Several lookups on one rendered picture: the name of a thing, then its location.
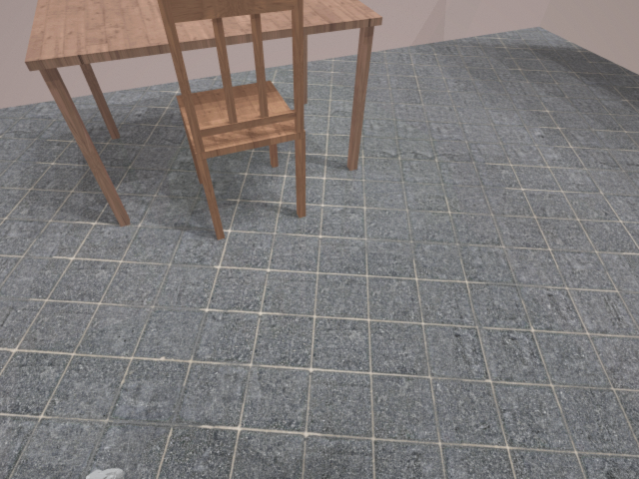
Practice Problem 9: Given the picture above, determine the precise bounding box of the table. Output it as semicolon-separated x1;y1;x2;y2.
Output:
25;0;382;227

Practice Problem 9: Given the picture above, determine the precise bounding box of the chair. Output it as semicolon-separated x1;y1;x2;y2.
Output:
158;0;306;240

